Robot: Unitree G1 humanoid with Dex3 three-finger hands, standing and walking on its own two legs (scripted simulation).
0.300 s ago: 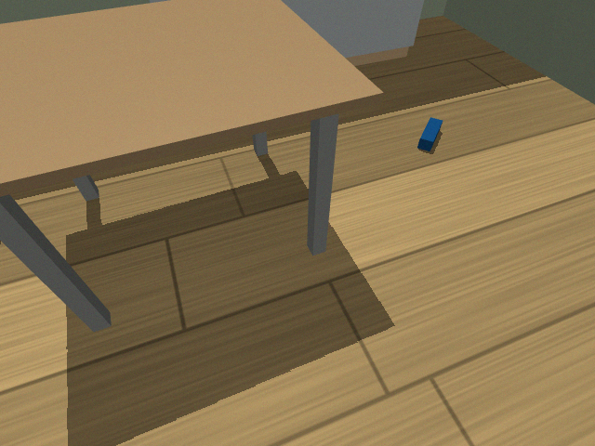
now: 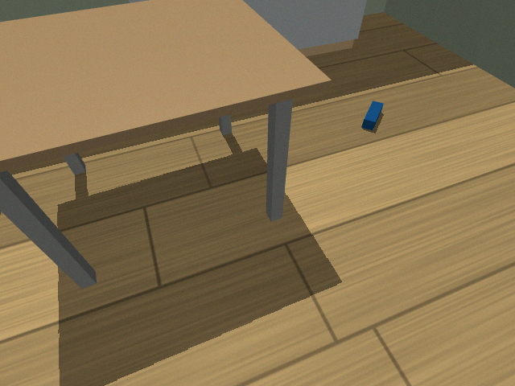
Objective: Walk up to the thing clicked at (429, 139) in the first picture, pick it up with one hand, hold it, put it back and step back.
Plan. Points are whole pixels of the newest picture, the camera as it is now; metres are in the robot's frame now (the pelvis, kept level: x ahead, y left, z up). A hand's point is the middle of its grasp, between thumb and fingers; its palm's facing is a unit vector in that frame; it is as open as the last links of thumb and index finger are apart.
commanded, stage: stand
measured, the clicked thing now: (372, 115) +1.80 -0.70 -0.75
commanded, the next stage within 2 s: walk up in 0.82 s
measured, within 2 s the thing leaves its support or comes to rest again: neither
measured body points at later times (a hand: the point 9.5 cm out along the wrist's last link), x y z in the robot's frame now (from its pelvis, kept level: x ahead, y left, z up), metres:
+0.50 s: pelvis +0.01 +0.00 +0.00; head +0.01 +0.00 +0.45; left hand +0.08 +0.30 -0.13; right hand +0.08 -0.30 -0.13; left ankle +0.00 +0.13 -0.75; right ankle +0.01 -0.12 -0.75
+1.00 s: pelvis -0.01 +0.03 -0.01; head +0.05 +0.01 +0.43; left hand +0.09 +0.32 -0.14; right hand +0.09 -0.31 -0.12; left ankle -0.01 +0.15 -0.73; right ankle +0.01 -0.12 -0.75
